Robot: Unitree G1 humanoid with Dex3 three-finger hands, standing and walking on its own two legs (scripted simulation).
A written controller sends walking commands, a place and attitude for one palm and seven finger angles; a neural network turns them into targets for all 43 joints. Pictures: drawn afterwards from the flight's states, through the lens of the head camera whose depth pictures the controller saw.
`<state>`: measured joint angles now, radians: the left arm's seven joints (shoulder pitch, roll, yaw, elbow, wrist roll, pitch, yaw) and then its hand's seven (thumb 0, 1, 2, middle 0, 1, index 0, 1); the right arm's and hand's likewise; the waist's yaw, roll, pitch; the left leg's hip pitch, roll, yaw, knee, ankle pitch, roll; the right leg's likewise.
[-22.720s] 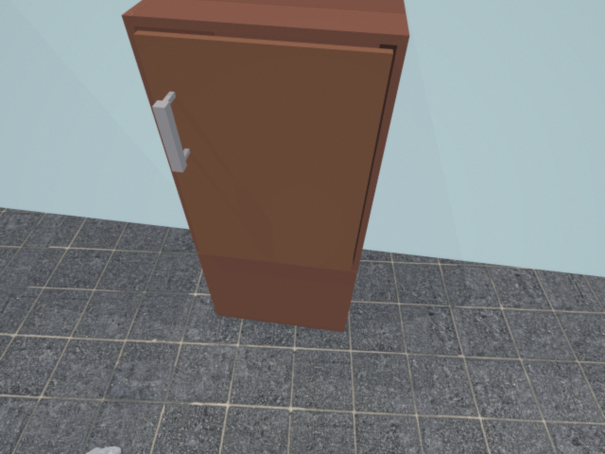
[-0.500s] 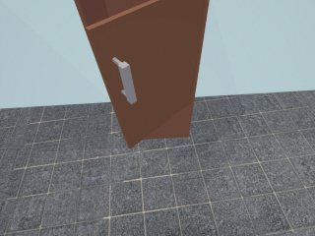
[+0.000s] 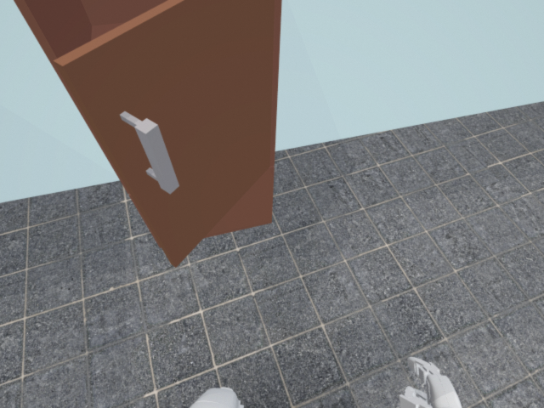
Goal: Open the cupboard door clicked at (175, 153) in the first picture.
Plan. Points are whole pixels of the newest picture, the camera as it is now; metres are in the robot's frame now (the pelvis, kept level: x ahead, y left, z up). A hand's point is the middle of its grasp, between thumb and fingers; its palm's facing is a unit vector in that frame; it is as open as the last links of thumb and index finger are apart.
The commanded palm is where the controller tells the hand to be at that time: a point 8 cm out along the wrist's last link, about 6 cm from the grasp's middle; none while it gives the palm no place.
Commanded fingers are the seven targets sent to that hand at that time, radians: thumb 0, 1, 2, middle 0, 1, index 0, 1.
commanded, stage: walk to a spot facing it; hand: left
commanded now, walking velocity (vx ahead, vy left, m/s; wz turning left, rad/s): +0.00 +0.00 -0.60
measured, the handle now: (150, 154) +0.45 +0.25 +0.06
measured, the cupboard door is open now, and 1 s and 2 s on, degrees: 40 40 40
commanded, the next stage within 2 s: none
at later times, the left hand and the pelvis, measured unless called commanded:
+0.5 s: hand (197, 346) +0.21 +0.16 -0.17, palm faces -0.35 -0.90 -0.27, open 7.3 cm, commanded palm none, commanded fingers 0.00 0.90 0.90 -0.20 -0.30 -0.20 -0.30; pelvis +0.02 +0.01 -0.02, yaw -19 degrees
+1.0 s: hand (229, 328) +0.25 +0.11 -0.17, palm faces -0.60 -0.77 -0.22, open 7.4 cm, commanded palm none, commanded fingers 0.00 0.90 0.90 -0.20 -0.30 -0.20 -0.30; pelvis +0.04 +0.01 -0.01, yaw -38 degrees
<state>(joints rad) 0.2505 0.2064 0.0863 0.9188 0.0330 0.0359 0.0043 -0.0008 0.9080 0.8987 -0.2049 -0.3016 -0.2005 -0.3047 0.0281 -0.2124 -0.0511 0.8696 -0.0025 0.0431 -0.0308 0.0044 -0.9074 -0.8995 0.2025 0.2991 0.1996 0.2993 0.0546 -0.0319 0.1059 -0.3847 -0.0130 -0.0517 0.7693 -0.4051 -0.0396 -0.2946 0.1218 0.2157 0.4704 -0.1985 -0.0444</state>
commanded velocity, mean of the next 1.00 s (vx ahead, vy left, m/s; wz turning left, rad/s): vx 0.00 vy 0.00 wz -0.60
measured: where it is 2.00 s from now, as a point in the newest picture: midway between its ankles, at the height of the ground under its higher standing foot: (348, 395)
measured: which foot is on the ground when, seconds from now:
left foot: up 0.00-0.04, down 0.06-0.42, up 0.44-0.70, down 0.72-1.00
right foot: down 0.00-0.04, up 0.06-0.42, down 0.44-0.72, up 0.74-1.00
